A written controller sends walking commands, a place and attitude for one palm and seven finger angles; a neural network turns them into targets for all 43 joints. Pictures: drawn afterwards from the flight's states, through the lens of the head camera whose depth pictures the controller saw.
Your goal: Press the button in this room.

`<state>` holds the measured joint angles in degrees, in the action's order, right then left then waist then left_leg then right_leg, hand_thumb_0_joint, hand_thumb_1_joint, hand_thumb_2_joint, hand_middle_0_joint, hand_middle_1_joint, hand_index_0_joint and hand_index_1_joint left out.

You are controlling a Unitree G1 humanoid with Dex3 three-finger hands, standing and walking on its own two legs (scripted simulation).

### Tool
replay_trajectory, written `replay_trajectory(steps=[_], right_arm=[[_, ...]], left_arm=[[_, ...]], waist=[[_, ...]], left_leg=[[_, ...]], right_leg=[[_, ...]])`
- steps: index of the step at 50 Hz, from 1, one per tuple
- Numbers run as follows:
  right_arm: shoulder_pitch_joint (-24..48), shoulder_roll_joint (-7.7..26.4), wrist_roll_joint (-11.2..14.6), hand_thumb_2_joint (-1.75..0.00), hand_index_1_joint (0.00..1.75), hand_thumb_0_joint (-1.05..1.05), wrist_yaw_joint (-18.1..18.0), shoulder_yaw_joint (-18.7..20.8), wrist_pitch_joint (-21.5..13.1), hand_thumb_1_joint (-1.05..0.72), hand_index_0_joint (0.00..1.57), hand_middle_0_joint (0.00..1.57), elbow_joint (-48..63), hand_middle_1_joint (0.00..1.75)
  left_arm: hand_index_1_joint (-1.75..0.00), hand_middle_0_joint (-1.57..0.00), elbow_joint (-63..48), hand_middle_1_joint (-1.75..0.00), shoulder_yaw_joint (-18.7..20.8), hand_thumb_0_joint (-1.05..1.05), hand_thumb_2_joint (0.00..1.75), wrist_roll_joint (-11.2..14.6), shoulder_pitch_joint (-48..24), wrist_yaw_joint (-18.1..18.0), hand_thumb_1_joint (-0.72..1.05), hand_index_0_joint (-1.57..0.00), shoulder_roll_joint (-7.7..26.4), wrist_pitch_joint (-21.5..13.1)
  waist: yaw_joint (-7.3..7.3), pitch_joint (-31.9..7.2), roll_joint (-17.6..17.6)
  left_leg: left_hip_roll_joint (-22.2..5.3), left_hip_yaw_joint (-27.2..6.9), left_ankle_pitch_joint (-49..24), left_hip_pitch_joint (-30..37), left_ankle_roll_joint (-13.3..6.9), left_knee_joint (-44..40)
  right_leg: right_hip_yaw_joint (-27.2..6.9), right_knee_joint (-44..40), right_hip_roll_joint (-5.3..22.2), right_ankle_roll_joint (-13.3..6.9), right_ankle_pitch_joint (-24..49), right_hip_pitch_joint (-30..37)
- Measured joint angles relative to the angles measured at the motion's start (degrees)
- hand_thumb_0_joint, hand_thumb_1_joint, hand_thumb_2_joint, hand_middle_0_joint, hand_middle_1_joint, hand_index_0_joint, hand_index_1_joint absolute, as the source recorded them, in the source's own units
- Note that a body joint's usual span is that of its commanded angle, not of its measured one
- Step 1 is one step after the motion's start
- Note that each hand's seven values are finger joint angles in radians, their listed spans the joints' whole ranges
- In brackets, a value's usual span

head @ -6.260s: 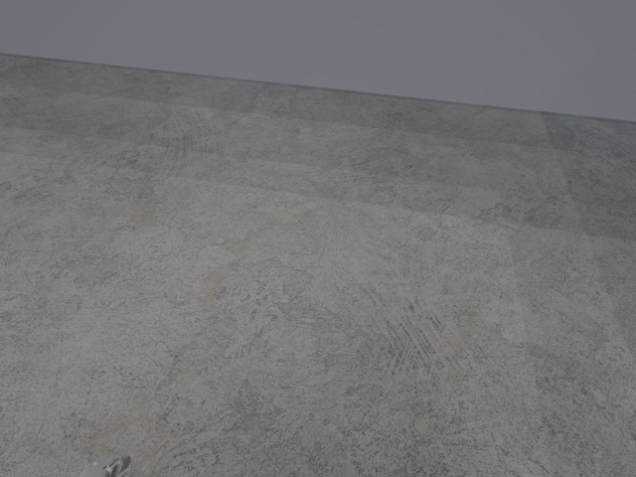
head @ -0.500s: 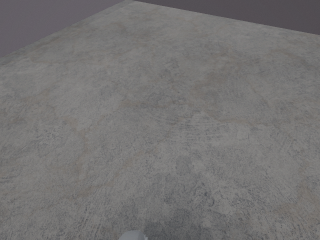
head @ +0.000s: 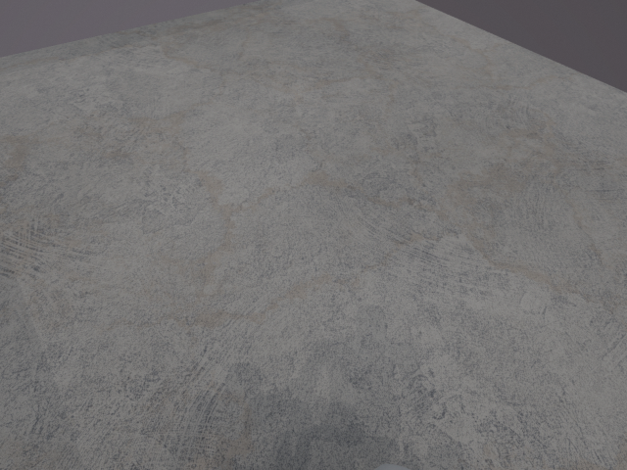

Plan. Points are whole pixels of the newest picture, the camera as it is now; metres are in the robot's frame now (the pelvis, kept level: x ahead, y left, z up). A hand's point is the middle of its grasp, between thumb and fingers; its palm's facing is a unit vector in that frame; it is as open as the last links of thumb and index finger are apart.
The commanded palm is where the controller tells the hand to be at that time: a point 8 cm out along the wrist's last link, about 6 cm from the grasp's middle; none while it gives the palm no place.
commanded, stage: turn or walk to find it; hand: left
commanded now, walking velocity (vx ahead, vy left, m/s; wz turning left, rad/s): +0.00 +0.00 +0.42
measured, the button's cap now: out of the picture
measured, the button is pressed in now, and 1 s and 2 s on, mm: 0 0 0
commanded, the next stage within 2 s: none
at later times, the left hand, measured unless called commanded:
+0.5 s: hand out of the picture -0.01 +0.14 -0.15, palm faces +0.25 -0.93 -0.27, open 7.4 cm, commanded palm none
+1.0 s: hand out of the picture -0.12 +0.21 -0.17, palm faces +0.44 -0.86 -0.25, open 7.4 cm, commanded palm none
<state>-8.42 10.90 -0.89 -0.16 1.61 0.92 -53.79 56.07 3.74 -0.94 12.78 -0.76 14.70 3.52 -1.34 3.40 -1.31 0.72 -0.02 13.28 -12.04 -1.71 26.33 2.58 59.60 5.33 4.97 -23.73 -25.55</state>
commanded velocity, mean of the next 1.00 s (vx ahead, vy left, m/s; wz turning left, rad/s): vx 0.00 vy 0.00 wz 0.42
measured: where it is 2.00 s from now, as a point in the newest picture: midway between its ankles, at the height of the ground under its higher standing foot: outside the picture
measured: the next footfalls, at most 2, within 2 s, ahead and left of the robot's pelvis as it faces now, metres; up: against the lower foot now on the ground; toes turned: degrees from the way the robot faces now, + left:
right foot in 0.22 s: +0.03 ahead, -0.14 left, +0.00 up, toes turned +1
left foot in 0.70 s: -0.08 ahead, +0.10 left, +0.00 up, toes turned +23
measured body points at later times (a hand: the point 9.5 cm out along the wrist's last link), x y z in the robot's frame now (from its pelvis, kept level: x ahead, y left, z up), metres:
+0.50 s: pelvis -0.04 -0.05 +0.00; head -0.02 -0.08 +0.45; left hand -0.03 +0.19 -0.13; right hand +0.03 -0.31 -0.17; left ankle -0.10 +0.10 -0.65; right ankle -0.01 -0.14 -0.74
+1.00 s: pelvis -0.09 -0.01 +0.00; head -0.07 +0.01 +0.45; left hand -0.14 +0.25 -0.15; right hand +0.09 -0.20 -0.14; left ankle -0.12 +0.08 -0.74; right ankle -0.04 -0.16 -0.68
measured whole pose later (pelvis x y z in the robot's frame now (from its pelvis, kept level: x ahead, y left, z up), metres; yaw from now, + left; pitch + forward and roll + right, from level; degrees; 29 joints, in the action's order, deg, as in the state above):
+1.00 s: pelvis -0.09 -0.01 +0.00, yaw +24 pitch +0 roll -1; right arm -10.0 10.5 -0.9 -0.2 1.8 0.9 -54.6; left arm 55.6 3.5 -0.9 11.2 -0.8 14.0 3.5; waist -0.4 3.2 -1.0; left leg 1.7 -0.4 12.4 -12.4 -2.4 25.0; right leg 1.9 57.1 4.9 5.3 -23.4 -24.9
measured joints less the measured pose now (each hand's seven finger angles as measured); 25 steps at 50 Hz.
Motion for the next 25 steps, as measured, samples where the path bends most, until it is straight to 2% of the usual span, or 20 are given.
replay_trajectory(steps=[7, 10, 11, 13, 15, 17, 19, 22, 25], right_arm=[[-2.11, 0.44, -0.43, -0.89, 0.3, 0.0, 0.38, 0.62, 0.95, -0.9, 0.2, 0.2, -0.29, 0.3], [-3.41, 1.06, -0.31, -0.89, 0.3, 0.0, 0.51, 1.2, 1.5, -0.9, 0.2, 0.2, -0.66, 0.3], [-3.83, 1.55, -0.09, -0.89, 0.3, 0.0, 0.56, 1.5, 1.66, -0.9, 0.2, 0.2, -0.81, 0.3], [-4.35, 2.4, 0.05, -0.89, 0.3, 0.0, 0.51, 2.23, 2.38, -0.9, 0.2, 0.2, -1.34, 0.3], [-5.03, 2.99, -0.14, -0.89, 0.3, 0.0, 0.73, 2.78, 3.24, -0.91, 0.2, 0.2, -1.9, 0.3], [-5.45, 3.58, -0.34, -0.89, 0.3, 0.01, 1.09, 3.21, 3.63, -0.91, 0.2, 0.2, -2.44, 0.3], [-5.93, 4.03, -0.39, -0.89, 0.3, 0.01, 1.32, 3.51, 3.64, -0.91, 0.2, 0.2, -2.77, 0.3], [-6.63, 4.27, -0.42, -0.9, 0.3, 0.01, 1.39, 3.62, 3.77, -0.91, 0.2, 0.2, -3.38, 0.3], [-6.79, 4.15, -0.37, -0.9, 0.3, 0.0, 1.38, 3.51, 4.15, -0.91, 0.2, 0.19, -4.09, 0.3]], left_arm=[[-0.3, -0.2, -2.53, -0.3, -0.55, 0.01, 0.9, 0.32, -3.3, -0.23, 0.91, -0.2, -1.75, -0.47], [-0.3, -0.2, -3.71, -0.3, -0.96, 0.01, 0.9, 0.44, -3.87, -0.17, 0.91, -0.2, -2.56, -1.49], [-0.3, -0.2, -3.87, -0.3, -1.08, 0.01, 0.9, 0.28, -3.93, -0.25, 0.91, -0.2, -3.09, -2.04], [-0.3, -0.2, -4.19, -0.3, -1.65, 0.01, 0.9, -0.15, -3.85, -0.3, 0.91, -0.2, -4.24, -2.59], [-0.3, -0.2, -4.45, -0.3, -1.91, 0.01, 0.9, -0.2, -3.03, -0.42, 0.91, -0.2, -5.05, -2.65], [-0.3, -0.2, -4.22, -0.3, -2.06, 0.01, 0.9, -0.15, -2.2, -0.48, 0.91, -0.2, -5.58, -2.46], [-0.3, -0.2, -3.72, -0.3, -2.19, 0.01, 0.9, -0.13, -1.51, -0.54, 0.91, -0.2, -5.93, -2.41], [-0.3, -0.2, -3.09, -0.3, -2.29, 0.01, 0.9, -0.16, -0.7, -0.62, 0.91, -0.2, -6.17, -2.54], [-0.3, -0.2, -2.62, -0.3, -2.14, 0.01, 0.9, -0.36, -0.1, -0.76, 0.91, -0.2, -6.17, -2.65]], waist=[[2.07, 0.02, 2.03], [2.57, -0.26, 2.79], [2.57, -0.29, 3.64], [2.83, 0.2, 4.96], [2.8, 0.07, 4.88], [2.8, 0.04, 4.82], [3.07, 0.02, 4.85], [3.21, -0.05, 4.53], [2.72, -0.02, 3.82]], left_leg=[[1.24, -2.86, -1.5, -2.36, 0.91, 0.63], [1.92, -4.06, -1.17, -4.74, 2.05, 3.08], [1.81, -4.66, -0.58, -5.94, 2.51, 4.91], [2.18, -5.05, 8.2, -9.36, 2.81, 13.8], [2.68, -4.11, 11.71, -13.15, 2.86, 25.27], [1.93, -3.21, 10.0, -15.69, 3.3, 34.31], [0.66, -2.83, 7.52, -16.83, 3.98, 39.24], [-1.18, -2.69, 5.67, -16.47, 5.03, 40.99], [-2.63, -2.05, 6.66, -14.41, 5.6, 37.86]], right_leg=[[-0.73, -12.96, -1.79, -0.33, -0.85, 4.69], [-0.13, -23.93, -2.77, -0.85, 4.58, 9.34], [0.49, -26.67, -3.19, -2.12, 6.27, 10.4], [1.96, -25.9, -3.26, -5.27, 6.4, 10.34], [3.08, -26.66, -2.3, -6.69, 6.52, 11.06], [4.02, -28.53, -1.75, -6.94, 7.47, 12.16], [5.18, -30.05, -1.4, -6.93, 8.38, 12.97], [7.03, -31.16, -0.9, -7.02, 9.01, 13.49], [8.63, -31.25, -0.22, -6.95, 9.13, 13.28]])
